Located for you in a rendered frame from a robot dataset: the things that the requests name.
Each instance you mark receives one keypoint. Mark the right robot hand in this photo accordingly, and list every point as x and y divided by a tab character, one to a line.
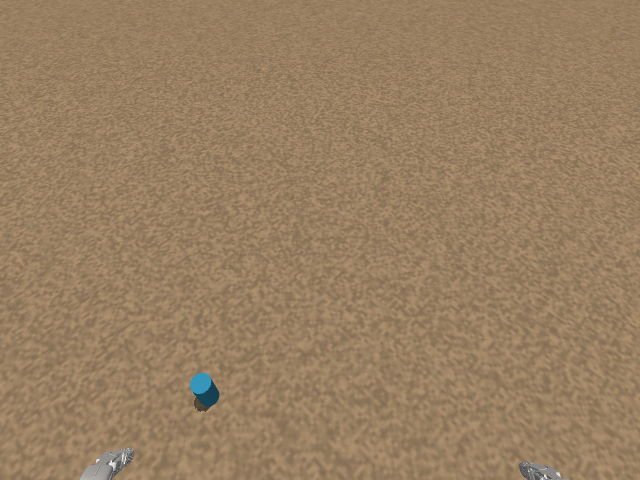
534	471

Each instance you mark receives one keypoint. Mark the can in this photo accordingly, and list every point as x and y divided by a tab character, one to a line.
204	389

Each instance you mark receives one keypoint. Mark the left robot hand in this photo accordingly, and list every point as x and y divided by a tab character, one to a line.
108	465

